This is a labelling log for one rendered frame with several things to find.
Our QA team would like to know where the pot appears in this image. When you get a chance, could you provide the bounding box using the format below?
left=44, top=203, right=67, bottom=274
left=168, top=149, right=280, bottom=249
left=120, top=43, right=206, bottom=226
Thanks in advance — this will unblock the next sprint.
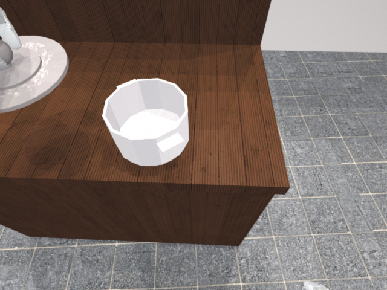
left=102, top=78, right=189, bottom=166

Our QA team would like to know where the knob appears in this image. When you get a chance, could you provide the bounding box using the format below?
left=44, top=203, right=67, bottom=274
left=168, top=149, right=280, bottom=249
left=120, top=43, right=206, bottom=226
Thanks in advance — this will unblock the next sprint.
left=0, top=40, right=13, bottom=64

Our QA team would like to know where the robot left hand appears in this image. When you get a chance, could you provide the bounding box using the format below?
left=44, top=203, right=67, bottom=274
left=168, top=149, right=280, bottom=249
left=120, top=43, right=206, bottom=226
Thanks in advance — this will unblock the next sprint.
left=0, top=7, right=22, bottom=71

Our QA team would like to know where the lid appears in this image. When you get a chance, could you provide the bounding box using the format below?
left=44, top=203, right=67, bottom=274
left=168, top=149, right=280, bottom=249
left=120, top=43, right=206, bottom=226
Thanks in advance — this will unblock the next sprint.
left=0, top=36, right=69, bottom=113

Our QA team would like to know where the table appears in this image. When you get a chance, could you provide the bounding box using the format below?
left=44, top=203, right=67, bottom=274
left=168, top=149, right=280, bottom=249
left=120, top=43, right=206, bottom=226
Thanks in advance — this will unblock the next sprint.
left=0, top=0, right=290, bottom=246

